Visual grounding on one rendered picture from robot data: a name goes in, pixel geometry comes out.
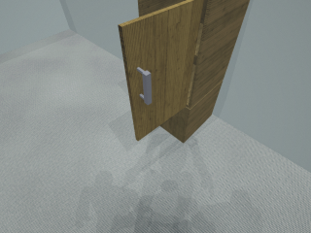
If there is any cupboard door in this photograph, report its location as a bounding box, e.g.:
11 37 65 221
118 0 204 141

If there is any handle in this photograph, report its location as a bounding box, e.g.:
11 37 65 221
136 67 153 105

